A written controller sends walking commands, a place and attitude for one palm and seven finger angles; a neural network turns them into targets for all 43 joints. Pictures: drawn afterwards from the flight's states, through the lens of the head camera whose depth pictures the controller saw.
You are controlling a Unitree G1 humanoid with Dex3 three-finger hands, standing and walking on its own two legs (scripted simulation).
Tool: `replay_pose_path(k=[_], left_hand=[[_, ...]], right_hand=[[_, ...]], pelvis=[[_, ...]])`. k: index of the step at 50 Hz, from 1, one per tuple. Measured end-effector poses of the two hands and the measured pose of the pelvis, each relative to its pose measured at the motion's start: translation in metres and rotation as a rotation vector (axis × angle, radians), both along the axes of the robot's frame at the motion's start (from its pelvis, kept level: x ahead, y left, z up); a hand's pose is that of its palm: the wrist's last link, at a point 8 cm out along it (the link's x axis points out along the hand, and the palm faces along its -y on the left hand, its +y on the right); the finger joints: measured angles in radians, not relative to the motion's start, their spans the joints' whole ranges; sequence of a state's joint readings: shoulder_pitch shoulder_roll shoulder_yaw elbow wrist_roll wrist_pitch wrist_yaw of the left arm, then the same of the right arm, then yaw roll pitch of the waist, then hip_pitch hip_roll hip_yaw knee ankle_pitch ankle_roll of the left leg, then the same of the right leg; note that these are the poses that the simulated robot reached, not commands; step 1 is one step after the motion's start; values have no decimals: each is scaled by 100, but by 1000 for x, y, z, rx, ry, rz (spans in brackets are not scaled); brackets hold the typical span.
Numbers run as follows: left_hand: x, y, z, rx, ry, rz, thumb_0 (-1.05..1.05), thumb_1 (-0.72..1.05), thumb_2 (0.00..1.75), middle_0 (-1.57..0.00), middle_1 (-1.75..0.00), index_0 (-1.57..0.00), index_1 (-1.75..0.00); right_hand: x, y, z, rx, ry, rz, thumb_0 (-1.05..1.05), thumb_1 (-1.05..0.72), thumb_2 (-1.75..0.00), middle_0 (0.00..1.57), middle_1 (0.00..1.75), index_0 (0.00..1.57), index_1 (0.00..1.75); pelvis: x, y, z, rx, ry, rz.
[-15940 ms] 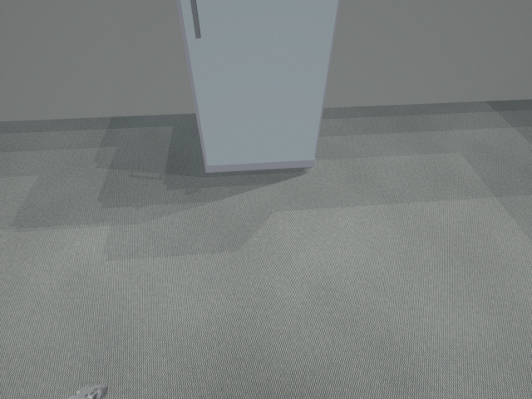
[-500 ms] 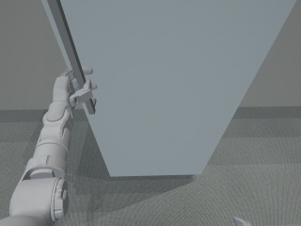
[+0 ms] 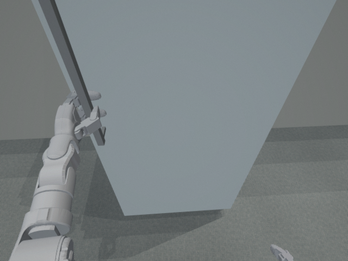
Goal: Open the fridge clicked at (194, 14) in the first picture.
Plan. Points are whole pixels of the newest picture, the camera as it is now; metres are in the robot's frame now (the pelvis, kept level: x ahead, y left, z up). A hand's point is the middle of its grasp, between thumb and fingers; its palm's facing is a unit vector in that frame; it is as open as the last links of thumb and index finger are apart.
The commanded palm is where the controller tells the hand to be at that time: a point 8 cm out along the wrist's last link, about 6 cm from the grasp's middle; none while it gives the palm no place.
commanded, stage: pull the door a little, standing still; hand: left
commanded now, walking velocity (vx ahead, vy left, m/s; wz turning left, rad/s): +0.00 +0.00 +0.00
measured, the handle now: (80, 76) +0.45 +0.22 +0.22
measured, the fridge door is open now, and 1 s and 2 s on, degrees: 0 22 58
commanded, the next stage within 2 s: walk backward, drawing the door open in 0.48 s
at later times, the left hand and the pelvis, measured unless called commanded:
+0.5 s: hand (96, 131) +0.36 +0.18 +0.14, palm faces +0.12 -0.99 -0.01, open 5.9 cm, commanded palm +0.28 +0.23 +0.13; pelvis +0.03 +0.00 +0.01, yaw -3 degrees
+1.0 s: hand (109, 202) +0.20 +0.12 +0.13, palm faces +0.17 -0.96 -0.22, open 6.1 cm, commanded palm +0.16 +0.17 +0.13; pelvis -0.03 -0.03 +0.00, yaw +1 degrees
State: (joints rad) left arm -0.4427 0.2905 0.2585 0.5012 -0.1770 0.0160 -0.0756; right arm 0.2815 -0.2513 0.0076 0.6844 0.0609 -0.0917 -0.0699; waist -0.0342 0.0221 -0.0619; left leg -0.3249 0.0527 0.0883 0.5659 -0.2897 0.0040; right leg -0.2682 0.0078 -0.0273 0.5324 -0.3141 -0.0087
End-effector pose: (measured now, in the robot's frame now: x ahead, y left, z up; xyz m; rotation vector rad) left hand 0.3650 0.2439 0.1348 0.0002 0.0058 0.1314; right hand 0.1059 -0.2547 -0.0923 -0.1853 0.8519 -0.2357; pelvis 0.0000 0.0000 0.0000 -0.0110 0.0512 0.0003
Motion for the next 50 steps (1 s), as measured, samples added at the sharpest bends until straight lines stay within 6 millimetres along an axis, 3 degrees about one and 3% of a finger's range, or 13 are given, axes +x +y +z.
replay_pose_path(k=[11, 22, 25, 31, 35, 40, 45, 50], left_hand=[[-1, 0, 2, -6, 24, 3, 1, 78, 82, -33, -136, -35, -138], [-17, -5, 1, -5, 13, 2, 1, 81, 82, -23, -131, -25, -136], [-34, -8, 1, 4, 3, -9, 1, 81, 81, -24, -132, -24, -135], [-87, -21, 2, 51, -10, -34, 1, 77, 80, -28, -132, -25, -134], [-112, -29, 3, 174, -37, -20, -1, 70, 79, -34, -134, -30, -136], [-137, -39, 4, 208, -39, -2, -3, 67, 78, -39, -135, -33, -137], [-163, -54, 4, 221, -39, 23, -3, 67, 77, -39, -135, -32, -137], [-193, -73, 4, 232, -33, 40, -3, 68, 74, -38, -134, -31, -137]], right_hand=[[36, 8, 7, 7, -36, 36, 1, -90, -90, 20, 30, 20, 30], [45, 8, 16, 38, -85, -4, 1, -90, -90, 20, 30, 20, 30], [48, 6, 18, 38, -89, -9, 1, -90, -90, 20, 30, 20, 30], [71, 9, 21, 22, -115, 37, 1, -90, -90, 20, 30, 20, 30], [90, 16, 25, -11, -131, 102, 1, -90, -90, 20, 30, 20, 30], [100, 29, 35, 14, -200, 142, 1, -90, -90, 20, 30, 20, 30], [89, 36, 37, 61, -244, 179, 1, -90, -90, 20, 30, 20, 30], [55, 28, 27, 94, -222, 191, 1, -90, -90, 20, 30, 20, 30]], pelvis=[[10, 1, 2, 1, -2, 4], [26, -1, 6, 3, -13, -34], [33, 0, 8, 1, -16, -45], [42, 0, 6, -2, -27, -37], [35, 0, 5, 9, -27, -20], [20, -1, 4, 11, -42, -9], [-3, -11, 3, 31, -56, -2], [-33, -28, 2, 31, -64, 20]])
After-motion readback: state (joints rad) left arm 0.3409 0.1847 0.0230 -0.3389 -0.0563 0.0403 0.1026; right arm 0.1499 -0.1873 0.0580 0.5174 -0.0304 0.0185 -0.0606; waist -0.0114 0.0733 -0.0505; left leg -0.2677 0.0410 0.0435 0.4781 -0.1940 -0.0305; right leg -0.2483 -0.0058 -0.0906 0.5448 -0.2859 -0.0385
